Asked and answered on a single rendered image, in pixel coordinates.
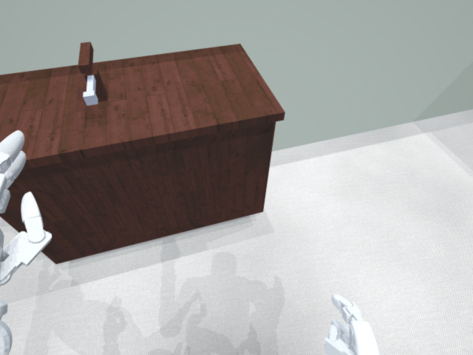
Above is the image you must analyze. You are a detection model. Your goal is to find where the tap lever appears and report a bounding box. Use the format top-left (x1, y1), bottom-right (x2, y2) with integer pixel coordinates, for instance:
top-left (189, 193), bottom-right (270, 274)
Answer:
top-left (83, 75), bottom-right (98, 106)

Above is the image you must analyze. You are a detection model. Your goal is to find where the robot left hand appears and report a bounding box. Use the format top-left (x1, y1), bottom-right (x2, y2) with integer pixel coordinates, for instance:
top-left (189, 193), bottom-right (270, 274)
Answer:
top-left (0, 130), bottom-right (52, 286)

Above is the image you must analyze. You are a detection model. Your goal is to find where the robot right hand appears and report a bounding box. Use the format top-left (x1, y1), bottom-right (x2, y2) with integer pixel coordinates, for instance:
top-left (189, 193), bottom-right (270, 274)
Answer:
top-left (324, 294), bottom-right (381, 355)

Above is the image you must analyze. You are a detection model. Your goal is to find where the counter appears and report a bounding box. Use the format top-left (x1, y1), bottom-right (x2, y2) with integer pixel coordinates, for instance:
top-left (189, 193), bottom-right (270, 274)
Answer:
top-left (0, 42), bottom-right (285, 264)

